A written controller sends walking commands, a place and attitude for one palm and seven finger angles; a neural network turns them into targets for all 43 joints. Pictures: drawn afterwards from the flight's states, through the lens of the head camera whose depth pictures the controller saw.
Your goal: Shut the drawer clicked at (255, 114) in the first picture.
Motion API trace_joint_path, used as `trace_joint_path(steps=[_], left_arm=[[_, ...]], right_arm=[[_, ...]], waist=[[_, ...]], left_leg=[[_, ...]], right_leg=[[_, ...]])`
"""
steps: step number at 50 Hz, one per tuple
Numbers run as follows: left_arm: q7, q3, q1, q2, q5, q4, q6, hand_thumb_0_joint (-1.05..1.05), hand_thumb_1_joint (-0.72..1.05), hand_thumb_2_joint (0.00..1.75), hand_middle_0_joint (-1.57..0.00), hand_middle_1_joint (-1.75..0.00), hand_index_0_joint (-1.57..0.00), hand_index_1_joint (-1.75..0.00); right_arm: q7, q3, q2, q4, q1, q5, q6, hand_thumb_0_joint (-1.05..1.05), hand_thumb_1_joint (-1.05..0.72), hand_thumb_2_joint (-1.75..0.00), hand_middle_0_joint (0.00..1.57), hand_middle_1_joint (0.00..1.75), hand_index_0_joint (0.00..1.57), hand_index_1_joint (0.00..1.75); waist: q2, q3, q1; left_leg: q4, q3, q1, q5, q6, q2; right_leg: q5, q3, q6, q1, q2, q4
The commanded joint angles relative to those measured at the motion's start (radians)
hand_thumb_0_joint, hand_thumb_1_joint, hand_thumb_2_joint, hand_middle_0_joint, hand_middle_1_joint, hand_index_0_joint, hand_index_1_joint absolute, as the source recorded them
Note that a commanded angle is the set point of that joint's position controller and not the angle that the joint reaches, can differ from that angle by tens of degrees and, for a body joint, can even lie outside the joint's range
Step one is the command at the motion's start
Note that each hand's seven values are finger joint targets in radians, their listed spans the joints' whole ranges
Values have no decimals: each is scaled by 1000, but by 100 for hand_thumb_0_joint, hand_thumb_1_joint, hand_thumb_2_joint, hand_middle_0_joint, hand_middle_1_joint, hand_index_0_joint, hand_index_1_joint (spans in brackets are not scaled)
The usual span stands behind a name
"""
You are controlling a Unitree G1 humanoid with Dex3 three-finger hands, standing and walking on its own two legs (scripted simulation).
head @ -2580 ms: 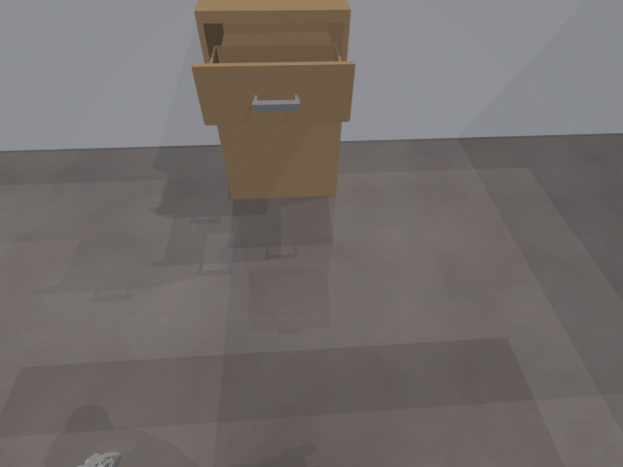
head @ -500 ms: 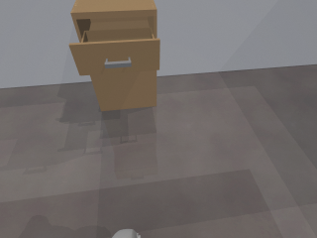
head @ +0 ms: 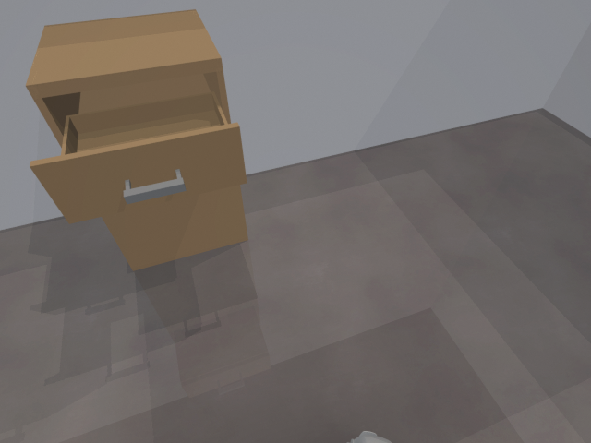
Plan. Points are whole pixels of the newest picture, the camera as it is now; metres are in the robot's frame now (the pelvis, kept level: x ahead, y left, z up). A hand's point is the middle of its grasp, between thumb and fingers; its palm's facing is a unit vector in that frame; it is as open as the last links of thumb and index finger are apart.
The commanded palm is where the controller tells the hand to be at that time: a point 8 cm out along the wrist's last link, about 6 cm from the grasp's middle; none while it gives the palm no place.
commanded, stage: walk to a spot facing it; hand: left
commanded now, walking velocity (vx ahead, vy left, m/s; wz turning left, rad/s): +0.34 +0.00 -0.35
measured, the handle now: (154, 184) +0.66 +0.38 -0.09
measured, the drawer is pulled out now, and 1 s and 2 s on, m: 0.30 0.30 0.30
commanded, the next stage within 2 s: turn to face it in 0.20 s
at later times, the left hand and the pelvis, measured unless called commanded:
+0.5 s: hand (202, 418) +0.20 +0.18 -0.20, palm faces +0.04 -0.99 -0.15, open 7.3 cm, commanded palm none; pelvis +0.20 +0.00 -0.01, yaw -1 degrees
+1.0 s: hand (203, 333) +0.33 +0.20 -0.15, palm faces +0.25 -0.93 -0.27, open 7.4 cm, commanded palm none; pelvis +0.25 -0.03 -0.01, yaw +12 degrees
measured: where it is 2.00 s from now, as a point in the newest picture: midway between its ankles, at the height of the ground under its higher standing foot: (298, 426)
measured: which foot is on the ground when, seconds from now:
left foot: down 0.00-0.12, up 0.14-0.46, down 0.48-1.00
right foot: up 0.00-0.10, down 0.12-0.50, up 0.52-1.00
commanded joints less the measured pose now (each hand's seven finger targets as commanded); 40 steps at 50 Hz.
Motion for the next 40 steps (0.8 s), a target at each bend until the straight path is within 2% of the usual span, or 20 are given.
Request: trace_joint_path(steps=[1, 3, 4, 5, 6, 7, 9, 10, 12, 16, 20, 21, 22, 23, 24, 25, 26, 29, 31, 40], left_arm=[[-11, -3, -25, 30, -2, -58, -9, 0, 90, 90, -20, -30, -20, -30], [-12, 2, 6, 39, 0, -51, -15, 0, 90, 90, -20, -30, -20, -30], [-10, 6, 74, 61, 2, -30, -21, 0, 90, 90, -20, -30, -20, -30], [-3, 18, 189, 115, 4, 7, -33, 0, 90, 90, -20, -30, -20, -30], [13, 42, 287, 231, 4, 29, -48, 0, 90, 90, -20, -30, -20, -30], [22, 45, 339, 272, -18, 39, -48, 0, 90, 90, -20, -30, -20, -30], [33, 30, 204, 220, -17, 15, -51, 0, 90, 90, -20, -30, -20, -30], [36, 17, 136, 181, -18, 4, -53, 0, 90, 90, -20, -30, -20, -30], [39, 4, 69, 135, -11, -2, -60, 0, 90, 90, -20, -30, -20, -30], [37, -1, 84, 135, -9, 28, -63, 0, 90, 90, -20, -30, -20, -30], [41, -4, 113, 132, -13, 61, -55, 0, 90, 90, -20, -30, -20, -30], [43, -4, 102, 134, -13, 66, -48, 0, 90, 90, -20, -30, -20, -30], [46, -4, 94, 124, -16, 63, -40, 0, 90, 90, -20, -30, -20, -30], [44, -6, 108, 105, -19, 57, -32, 0, 90, 90, -20, -30, -20, -30], [42, -9, 137, 66, -30, 40, -22, 0, 90, 90, -20, -30, -20, -30], [44, -16, 126, 62, -28, 13, -19, 0, 90, 90, -20, -30, -20, -30], [51, -17, 88, 74, -23, 2, -11, 0, 90, 90, -20, -30, -20, -30], [41, -3, 37, 75, -19, 10, -3, 0, 90, 90, -20, -30, -20, -30], [39, 0, 62, 77, -21, 11, 10, 0, 90, 90, -20, -30, -20, -30], [48, 10, -49, 86, -21, -79, 32, 0, 90, 90, -20, -30, -20, -30]], right_arm=[[2, -23, -133, -42, 49, -7, -9, 0, -90, -90, 20, 30, 20, 30], [1, -22, -145, -44, 39, -9, 0, 0, -90, -90, 20, 30, 20, 30], [1, -18, -142, -43, 34, -7, 4, 0, -90, -90, 20, 30, 20, 30], [6, -12, -120, -47, 35, -1, 5, 0, -90, -90, 20, 30, 20, 30], [19, 6, -49, -78, 50, 11, 0, 0, -90, -90, 20, 30, 20, 30], [15, 5, -80, -113, -21, 9, -1, 0, -90, -90, 20, 30, 20, 30], [14, 0, -87, -115, -84, 6, 2, 0, -90, -90, 20, 30, 20, 30], [14, 0, -79, -101, -68, 1, 12, 0, -90, -90, 20, 30, 20, 30], [13, 4, -48, -67, 6, -4, 31, 0, -90, -90, 20, 30, 20, 30], [18, 14, -8, -67, 4, 4, 41, 0, -90, -90, 20, 30, 20, 30], [16, 23, -8, -65, -20, 8, 32, 0, -90, -90, 20, 30, 20, 30], [15, 24, -12, -58, 5, 8, 31, 0, -90, -90, 20, 30, 20, 30], [13, 23, -34, -42, 49, 6, 28, 0, -90, -90, 20, 30, 20, 30], [9, 13, -83, -31, 102, 4, 27, 0, -90, -90, 20, 30, 20, 30], [-1, -5, -175, -40, 149, -5, 27, 0, -90, -90, 20, 30, 20, 30], [-11, -8, -220, -44, 181, 1, 36, 0, -90, -90, 20, 30, 20, 30], [-25, -3, -221, -46, 157, 4, 40, 0, -90, -90, 20, 30, 20, 30], [-25, 4, -151, -94, 0, 5, 40, 0, -90, -90, 20, 30, 20, 30], [-23, 2, -152, -114, -38, 10, 40, 0, -90, -90, 20, 30, 20, 30], [-14, -29, -182, -143, -16, 4, 70, 0, -90, -90, 20, 30, 20, 30]], waist=[[54, 106, -14], [53, 96, 8], [32, 64, 42], [-66, -4, 93], [-321, -77, 114], [-243, -99, 130], [-100, -30, 83], [-58, -2, 41], [-69, 14, -19], [-65, 26, -26], [-94, 11, -4], [-94, 12, -20], [-58, 10, -38], [45, -16, -54], [267, -52, -60], [328, -77, -64], [326, -80, -62], [127, -21, -12], [129, -53, 5], [140, -43, -34]], left_leg=[[-221, -178, -100, -81, 121, 309], [-128, -140, -93, -55, 97, 292], [9, -98, -97, 26, 71, 254], [264, -19, -169, 116, 29, 185], [592, 47, -438, -131, -22, 65], [782, -87, -548, -325, -22, 36], [859, -207, -585, -183, -22, 105], [811, -225, -536, -122, -31, 130], [699, -200, -420, -78, -50, 131], [449, -158, -332, -32, -63, 97], [265, -148, -248, 26, -40, 50], [210, -142, -200, 70, -34, 39], [135, -145, -112, 142, -28, 36], [96, -194, -5, 279, -12, 59], [7, -450, 100, 475, 79, 243], [-82, -665, 122, 572, 189, 375], [-90, -695, 96, 547, 220, 374], [-98, -524, -40, 479, 173, 258], [-104, -449, -64, 471, 148, 205], [-104, -539, -10, 328, 164, 177]], right_leg=[[13, -13, 0, 117, 7, -147], [4, -52, -5, 214, 41, -222], [7, -73, -17, 319, 70, -295], [-51, 9, -59, 491, 34, -364], [-85, 423, -174, 681, -222, -500], [-56, 603, -258, 702, -318, -597], [-130, 515, -250, 548, -282, -624], [-80, 400, -218, 452, -240, -629], [84, 232, -177, 326, -180, -628], [189, 134, -166, 306, -147, -622], [267, 59, -122, 385, -137, -544], [249, 16, -96, 383, -124, -504], [235, -13, -68, 357, -107, -419], [176, -55, -32, 303, -69, -274], [-108, -106, 24, 146, 29, -57], [-449, -55, 45, 60, 95, 180], [-436, 34, 40, 7, 68, 295], [-234, 78, 57, 0, 17, 339], [-167, 69, 68, 48, 21, 292], [-165, 75, 94, 22, 45, 100]])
